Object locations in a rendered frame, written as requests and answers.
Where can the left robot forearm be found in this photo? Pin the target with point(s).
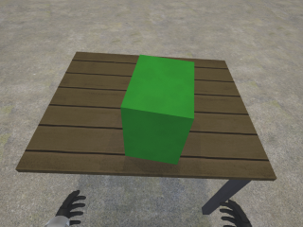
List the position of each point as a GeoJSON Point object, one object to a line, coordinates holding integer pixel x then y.
{"type": "Point", "coordinates": [58, 221]}

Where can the right robot hand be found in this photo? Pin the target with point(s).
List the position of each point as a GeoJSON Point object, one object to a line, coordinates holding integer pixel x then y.
{"type": "Point", "coordinates": [239, 217]}

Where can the left robot hand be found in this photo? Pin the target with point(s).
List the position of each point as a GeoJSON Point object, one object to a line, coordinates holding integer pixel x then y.
{"type": "Point", "coordinates": [67, 206]}

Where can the carton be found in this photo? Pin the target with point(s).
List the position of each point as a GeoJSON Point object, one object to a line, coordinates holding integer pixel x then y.
{"type": "Point", "coordinates": [157, 110]}

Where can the table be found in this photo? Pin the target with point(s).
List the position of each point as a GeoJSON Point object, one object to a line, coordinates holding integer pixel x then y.
{"type": "Point", "coordinates": [81, 130]}

